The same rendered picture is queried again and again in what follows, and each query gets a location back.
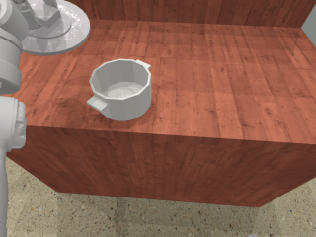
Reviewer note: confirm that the left robot hand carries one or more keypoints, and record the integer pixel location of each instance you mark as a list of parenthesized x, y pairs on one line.
[(29, 14)]

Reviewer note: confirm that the table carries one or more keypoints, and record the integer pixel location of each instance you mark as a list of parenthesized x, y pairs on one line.
[(232, 118)]

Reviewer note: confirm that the left robot forearm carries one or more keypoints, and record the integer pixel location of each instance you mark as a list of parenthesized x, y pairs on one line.
[(13, 29)]

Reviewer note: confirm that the pot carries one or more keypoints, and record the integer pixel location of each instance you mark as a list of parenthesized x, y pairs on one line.
[(122, 89)]

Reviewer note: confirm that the lid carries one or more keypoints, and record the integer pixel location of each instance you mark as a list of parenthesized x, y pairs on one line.
[(67, 33)]

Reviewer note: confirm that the knob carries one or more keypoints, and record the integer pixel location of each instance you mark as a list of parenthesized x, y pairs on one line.
[(47, 14)]

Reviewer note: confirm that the robot left upper arm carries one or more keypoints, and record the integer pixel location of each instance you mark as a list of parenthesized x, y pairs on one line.
[(13, 124)]

